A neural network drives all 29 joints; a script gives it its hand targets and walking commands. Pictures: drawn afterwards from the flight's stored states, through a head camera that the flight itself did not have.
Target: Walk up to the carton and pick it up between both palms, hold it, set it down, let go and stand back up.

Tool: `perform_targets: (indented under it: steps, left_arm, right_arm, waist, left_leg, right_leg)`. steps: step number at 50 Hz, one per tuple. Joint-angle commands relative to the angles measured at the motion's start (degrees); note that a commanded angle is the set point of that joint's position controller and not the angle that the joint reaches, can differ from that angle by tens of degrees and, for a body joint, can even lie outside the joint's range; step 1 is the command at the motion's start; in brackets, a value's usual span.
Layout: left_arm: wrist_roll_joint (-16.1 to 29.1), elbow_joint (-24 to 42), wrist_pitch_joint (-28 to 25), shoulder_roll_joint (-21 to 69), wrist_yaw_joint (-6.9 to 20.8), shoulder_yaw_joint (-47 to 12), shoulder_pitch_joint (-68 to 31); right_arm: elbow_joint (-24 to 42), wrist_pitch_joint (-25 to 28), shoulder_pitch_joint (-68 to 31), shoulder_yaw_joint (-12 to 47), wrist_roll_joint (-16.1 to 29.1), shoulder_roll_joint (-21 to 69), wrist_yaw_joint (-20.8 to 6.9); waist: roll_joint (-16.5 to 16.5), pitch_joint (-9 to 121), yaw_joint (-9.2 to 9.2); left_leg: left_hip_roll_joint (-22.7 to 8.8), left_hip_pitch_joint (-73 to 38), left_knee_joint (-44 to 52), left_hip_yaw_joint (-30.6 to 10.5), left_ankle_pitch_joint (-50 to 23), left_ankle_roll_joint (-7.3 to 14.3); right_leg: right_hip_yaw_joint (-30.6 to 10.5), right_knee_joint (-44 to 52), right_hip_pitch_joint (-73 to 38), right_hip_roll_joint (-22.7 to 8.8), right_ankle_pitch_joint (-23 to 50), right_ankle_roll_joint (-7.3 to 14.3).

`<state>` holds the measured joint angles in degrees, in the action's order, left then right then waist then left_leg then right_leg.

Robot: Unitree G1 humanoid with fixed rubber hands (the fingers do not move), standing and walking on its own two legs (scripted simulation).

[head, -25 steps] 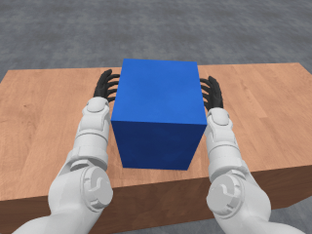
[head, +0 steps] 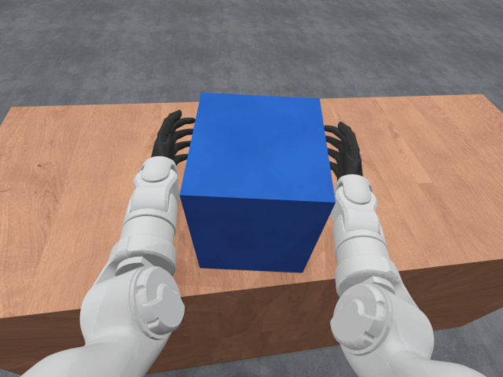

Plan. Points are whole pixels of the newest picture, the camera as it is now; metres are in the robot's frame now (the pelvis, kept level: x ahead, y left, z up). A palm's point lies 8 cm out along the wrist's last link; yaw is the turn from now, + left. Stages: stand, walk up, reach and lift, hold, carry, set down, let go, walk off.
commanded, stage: set down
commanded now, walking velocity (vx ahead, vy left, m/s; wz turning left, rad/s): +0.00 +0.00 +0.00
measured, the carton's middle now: (255, 189) +0.44 +0.03 +0.04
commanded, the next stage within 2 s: none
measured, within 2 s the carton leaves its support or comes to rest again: rests again in 0.76 s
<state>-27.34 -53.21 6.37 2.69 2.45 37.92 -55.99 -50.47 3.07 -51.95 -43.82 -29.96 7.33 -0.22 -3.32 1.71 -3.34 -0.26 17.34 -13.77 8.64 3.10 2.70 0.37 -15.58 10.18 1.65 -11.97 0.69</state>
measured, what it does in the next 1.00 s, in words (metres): stands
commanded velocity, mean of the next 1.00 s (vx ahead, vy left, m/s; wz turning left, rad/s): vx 0.00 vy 0.00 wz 0.00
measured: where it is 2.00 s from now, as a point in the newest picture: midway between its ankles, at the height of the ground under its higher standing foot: outside the picture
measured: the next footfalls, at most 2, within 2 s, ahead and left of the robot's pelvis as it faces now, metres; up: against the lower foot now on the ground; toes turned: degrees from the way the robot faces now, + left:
none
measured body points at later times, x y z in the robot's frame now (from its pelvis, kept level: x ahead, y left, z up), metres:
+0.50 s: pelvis +0.00 +0.00 +0.00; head +0.05 +0.03 +0.45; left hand +0.44 +0.17 +0.11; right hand +0.44 -0.12 +0.11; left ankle +0.04 +0.09 -0.75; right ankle -0.05 -0.10 -0.75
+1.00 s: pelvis +0.00 +0.00 +0.00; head +0.05 +0.03 +0.45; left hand +0.45 +0.17 +0.11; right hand +0.44 -0.13 +0.11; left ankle +0.04 +0.09 -0.75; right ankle -0.05 -0.10 -0.75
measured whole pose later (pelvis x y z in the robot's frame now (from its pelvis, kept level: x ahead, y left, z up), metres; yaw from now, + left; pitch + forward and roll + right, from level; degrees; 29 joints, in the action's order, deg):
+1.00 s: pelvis +0.00 +0.00 +0.00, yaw +0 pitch +6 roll +0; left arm -33.0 -45.9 6.1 6.7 4.9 41.4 -55.0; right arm -44.9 1.6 -49.7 -43.7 -32.2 8.6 -3.2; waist -5.0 0.3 -2.7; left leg 0.0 17.1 -13.6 9.3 3.2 3.1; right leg 0.1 -16.8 10.7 1.2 -12.6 0.2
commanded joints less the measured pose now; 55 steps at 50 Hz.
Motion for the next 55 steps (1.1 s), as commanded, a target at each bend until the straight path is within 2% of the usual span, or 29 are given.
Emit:
perform_targets:
  steps: [1, 8, 9, 10, 18, 29, 55]
  left_arm:
    - [-0.4, 2.3, -1.9, 17.6, 2.4, -9.0, -28.8]
    - [-1.7, 3.2, -1.7, 17.8, 2.3, -8.1, -26.8]
    - [-2.3, 3.8, -1.5, 19.3, 2.3, -8.1, -26.4]
    - [-2.5, 4.1, -1.3, 19.5, 2.4, -7.9, -26.1]
    - [-3.6, 5.3, -1.0, 20.6, 2.4, -8.2, -23.4]
    - [-5.0, 5.1, -1.0, 20.2, 3.0, -6.4, -20.9]
    - [-6.5, 4.6, -2.8, 18.9, 3.9, -4.9, -17.2]
  right_arm:
    - [-1.3, 1.6, -30.3, 13.0, -0.7, 24.0, -6.8]
    - [-0.8, 1.4, -28.4, 11.9, -1.3, 23.3, -7.3]
    - [-1.6, 0.9, -27.3, 12.4, -1.9, 23.1, -7.2]
    - [-1.2, 0.6, -26.9, 12.7, -1.7, 23.6, -7.2]
    - [0.2, 0.9, -25.6, 13.6, -1.1, 24.0, -7.2]
    - [1.2, 0.3, -23.5, 13.6, -2.1, 24.1, -7.7]
    - [1.4, -1.1, -18.4, 12.9, -3.5, 24.2, -7.5]
  waist:
    - [2.3, 28.1, -0.68]
    - [2.5, 26.9, -0.58]
    - [0.4, 26.1, -0.89]
    - [0.3, 26.1, -0.92]
    - [1.7, 25.2, -1.19]
    - [0.0, 22.5, -1.42]
    - [0.6, 20.1, -0.97]
  left_leg:
    - [-2.5, -33.0, -6.3, 0.6, -21.9, -0.1]
    - [-2.7, -34.4, -6.7, 0.3, -23.8, -0.2]
    - [-2.7, -33.1, -6.3, 0.3, -22.7, 0.2]
    - [-2.5, -31.9, -6.1, 0.4, -22.2, 0.4]
    - [-2.3, -32.4, -6.5, 0.5, -23.8, 0.5]
    - [-1.9, -30.7, -5.6, 0.4, -21.2, 1.5]
    - [-1.5, -31.4, -6.5, -0.4, -23.1, 1.9]
  right_leg:
    - [5.0, 2.8, 8.3, -1.5, 10.3, -4.7]
    - [5.5, 3.3, 9.7, -1.3, 9.2, -4.6]
    - [4.5, 2.9, 9.4, -1.2, 9.6, -4.8]
    - [4.3, 2.5, 8.5, -1.3, 10.5, -5.0]
    - [4.3, 2.3, 9.3, -1.2, 10.4, -5.1]
    - [4.1, 2.1, 9.4, -1.3, 9.4, -5.5]
    - [3.9, 2.2, 12.3, -1.3, 9.0, -5.4]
